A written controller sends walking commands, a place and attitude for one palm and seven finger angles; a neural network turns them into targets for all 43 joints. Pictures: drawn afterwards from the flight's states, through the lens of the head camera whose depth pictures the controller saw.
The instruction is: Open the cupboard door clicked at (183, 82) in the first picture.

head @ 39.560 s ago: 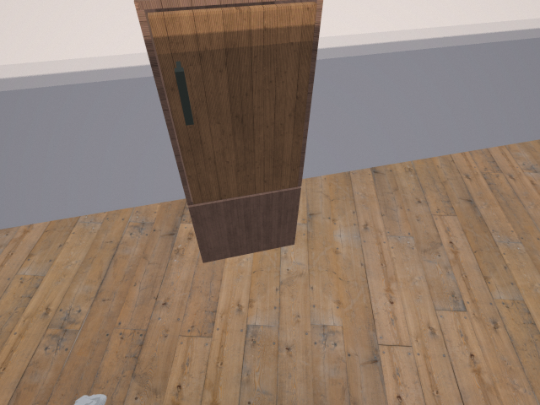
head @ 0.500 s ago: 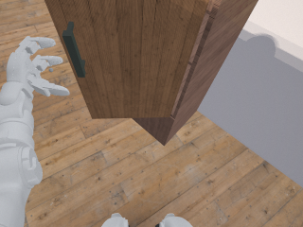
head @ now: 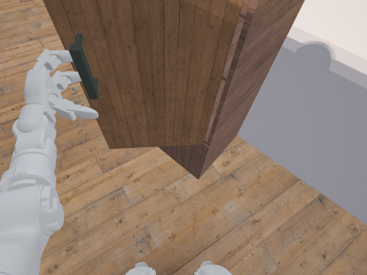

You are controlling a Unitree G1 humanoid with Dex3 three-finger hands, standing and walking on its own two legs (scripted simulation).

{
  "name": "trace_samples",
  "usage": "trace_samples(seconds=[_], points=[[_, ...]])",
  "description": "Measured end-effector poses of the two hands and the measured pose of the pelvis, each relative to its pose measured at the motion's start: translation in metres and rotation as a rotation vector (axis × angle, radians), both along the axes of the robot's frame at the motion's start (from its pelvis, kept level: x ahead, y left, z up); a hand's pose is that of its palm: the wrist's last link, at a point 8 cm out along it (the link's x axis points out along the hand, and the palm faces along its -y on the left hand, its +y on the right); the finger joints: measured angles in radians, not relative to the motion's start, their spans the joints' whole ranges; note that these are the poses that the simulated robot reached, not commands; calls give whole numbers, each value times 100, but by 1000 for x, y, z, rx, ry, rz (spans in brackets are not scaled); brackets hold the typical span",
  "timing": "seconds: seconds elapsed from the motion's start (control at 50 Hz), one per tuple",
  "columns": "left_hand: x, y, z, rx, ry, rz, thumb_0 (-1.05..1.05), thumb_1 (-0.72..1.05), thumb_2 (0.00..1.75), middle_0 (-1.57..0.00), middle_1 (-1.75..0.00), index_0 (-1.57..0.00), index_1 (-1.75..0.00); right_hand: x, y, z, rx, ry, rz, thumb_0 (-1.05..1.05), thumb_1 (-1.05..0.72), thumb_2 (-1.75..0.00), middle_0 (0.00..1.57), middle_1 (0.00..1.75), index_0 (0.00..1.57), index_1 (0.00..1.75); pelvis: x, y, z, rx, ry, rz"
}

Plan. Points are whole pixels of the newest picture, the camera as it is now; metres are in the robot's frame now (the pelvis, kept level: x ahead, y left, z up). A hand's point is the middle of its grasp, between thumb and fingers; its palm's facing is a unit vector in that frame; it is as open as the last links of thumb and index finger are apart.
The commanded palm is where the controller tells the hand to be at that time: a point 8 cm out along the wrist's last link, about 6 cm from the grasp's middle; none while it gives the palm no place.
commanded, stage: slide the fingers in behind the handle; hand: left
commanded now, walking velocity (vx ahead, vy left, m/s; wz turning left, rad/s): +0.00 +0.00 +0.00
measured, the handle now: (87, 68) +0.56 +0.19 +0.10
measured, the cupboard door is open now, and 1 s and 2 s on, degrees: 46 45 48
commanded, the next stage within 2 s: close the thumb around the handle in 0.98 s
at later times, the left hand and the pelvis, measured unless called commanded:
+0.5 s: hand (79, 90) +0.48 +0.19 +0.11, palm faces +0.09 -1.00 -0.02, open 14.3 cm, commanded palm +0.47 +0.19 +0.10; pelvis +0.00 -0.01 +0.00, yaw +3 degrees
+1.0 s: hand (98, 85) +0.51 +0.16 +0.09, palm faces +0.04 -1.00 -0.02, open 14.1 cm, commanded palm +0.48 +0.20 +0.10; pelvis +0.01 -0.01 +0.00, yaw +1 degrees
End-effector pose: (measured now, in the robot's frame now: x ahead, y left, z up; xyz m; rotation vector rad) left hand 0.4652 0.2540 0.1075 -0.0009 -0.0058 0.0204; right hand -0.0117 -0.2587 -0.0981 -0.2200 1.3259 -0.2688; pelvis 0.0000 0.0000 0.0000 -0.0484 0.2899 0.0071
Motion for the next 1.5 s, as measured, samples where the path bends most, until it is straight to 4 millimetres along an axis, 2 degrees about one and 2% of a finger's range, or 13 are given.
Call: trace_samples(seconds=[0.2, 0.34, 0.68, 0.72, 0.8, 0.94, 1.14, 1.28, 1.5], points=[[-7, -5, 0, -3, 7, 30, -1, -50, 30, -27, -119, -27, -119, 28, -4, -3, 5, -58, 46, 0, -90, -89, 21, 30, 21, 29, 0, -2, 0, 3, -13, 17], [-8, -8, 0, 9, 1, 46, -1, -50, 30, -26, -119, -25, -121, 35, -8, -6, 3, -53, 83, 0, -90, -89, 21, 30, 21, 29, -3, -3, -2, 3, -5, 38], [-5, -15, 0, 42, 12, 77, -1, -50, 30, -22, -122, -20, -124, 29, -9, -14, 24, 8, 137, 0, -90, -89, 21, 30, 21, 29, -5, -7, -6, -1, 15, 79], [-1, -20, -1, 46, 23, 57, -1, -50, 30, -21, -122, -20, -123, 29, -10, -14, 22, 6, 134, 0, -90, -89, 21, 30, 21, 29, -4, -7, -6, -1, 19, 77], [11, -42, -7, 17, 41, -8, -1, -50, 30, -23, -121, -23, -122, 29, -12, -12, 12, -9, 114, 0, -90, -89, 21, 30, 21, 29, -3, -7, -6, 1, 26, 63], [20, -41, -11, 22, 27, 29, -1, -50, 30, -25, -121, -27, -121, 21, -10, -10, 22, -18, 63, 0, -90, -89, 21, 30, 21, 29, 3, -8, -5, 9, 33, 27], [20, -42, -11, 16, 31, 27, -1, -49, 30, -28, -120, -27, -120, 12, -6, -10, 45, 29, 21, 0, -90, -89, 21, 30, 21, 29, 11, -9, -1, 12, 27, 16], [19, -42, -11, 13, 32, 25, -1, -32, 37, -28, -122, -27, -122, 22, -8, -7, 41, 10, 15, 0, -90, -89, 21, 30, 21, 29, 16, -10, 1, 15, 19, 11], [11, -41, -10, 10, 26, 23, 0, 21, 60, -32, -128, -31, -128, 44, -14, -5, 29, -42, 36, 0, -90, -89, 21, 30, 21, 29, 17, -11, 3, 17, 7, 14]])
